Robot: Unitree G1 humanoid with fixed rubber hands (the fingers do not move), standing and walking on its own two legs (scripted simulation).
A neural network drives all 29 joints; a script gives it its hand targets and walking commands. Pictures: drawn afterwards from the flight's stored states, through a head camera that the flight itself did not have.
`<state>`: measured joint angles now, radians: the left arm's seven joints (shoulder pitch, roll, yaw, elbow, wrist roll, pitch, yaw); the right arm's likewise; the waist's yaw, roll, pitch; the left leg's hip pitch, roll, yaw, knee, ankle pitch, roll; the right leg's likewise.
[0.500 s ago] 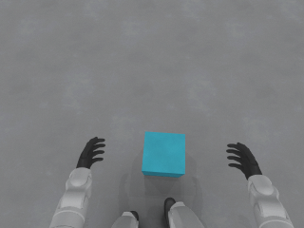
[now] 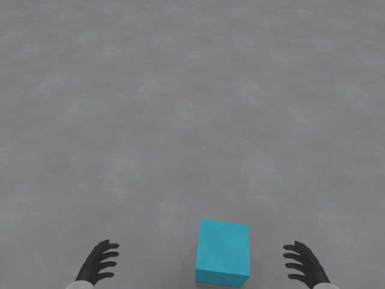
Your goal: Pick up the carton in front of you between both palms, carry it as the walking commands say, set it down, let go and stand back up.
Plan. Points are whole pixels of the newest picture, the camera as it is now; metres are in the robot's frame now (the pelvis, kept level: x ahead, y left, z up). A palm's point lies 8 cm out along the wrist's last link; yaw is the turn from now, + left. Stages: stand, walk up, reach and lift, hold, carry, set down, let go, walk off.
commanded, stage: let go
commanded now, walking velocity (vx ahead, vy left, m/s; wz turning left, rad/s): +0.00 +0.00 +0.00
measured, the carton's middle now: (220, 254) +0.37 -0.10 -0.65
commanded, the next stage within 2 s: stand in 0.22 s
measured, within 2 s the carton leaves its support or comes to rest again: neither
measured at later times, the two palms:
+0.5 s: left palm out of the picture +0.14 +0.27 -0.09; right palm out of the picture +0.15 -0.30 -0.08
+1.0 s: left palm out of the picture +0.11 +0.27 -0.09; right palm out of the picture +0.14 -0.32 -0.09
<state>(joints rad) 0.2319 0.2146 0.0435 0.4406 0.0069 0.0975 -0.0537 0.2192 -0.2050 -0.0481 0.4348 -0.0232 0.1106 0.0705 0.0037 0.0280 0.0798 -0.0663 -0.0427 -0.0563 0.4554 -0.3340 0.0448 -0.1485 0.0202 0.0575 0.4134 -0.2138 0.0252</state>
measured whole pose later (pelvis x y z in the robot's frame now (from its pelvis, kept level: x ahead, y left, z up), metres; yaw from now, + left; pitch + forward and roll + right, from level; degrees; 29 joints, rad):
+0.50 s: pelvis +0.01 -0.02 -0.01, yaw +1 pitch +0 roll -1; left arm 0.18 0.31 0.06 0.73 0.04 0.02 0.02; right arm 0.22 -0.34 -0.06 0.63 -0.04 0.04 -0.01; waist 0.00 0.03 0.00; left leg -0.14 -0.03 -0.07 0.52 -0.38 0.02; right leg -0.23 0.03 0.02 0.51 -0.28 0.00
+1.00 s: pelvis +0.01 -0.03 +0.00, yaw +3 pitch -2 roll -1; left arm 0.14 0.34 0.04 0.89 0.03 0.00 0.02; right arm 0.20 -0.36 -0.02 0.79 -0.03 0.00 -0.03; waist 0.01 0.02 0.00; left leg -0.08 -0.02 -0.09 0.44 -0.33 0.01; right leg -0.17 0.02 -0.01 0.45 -0.25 -0.01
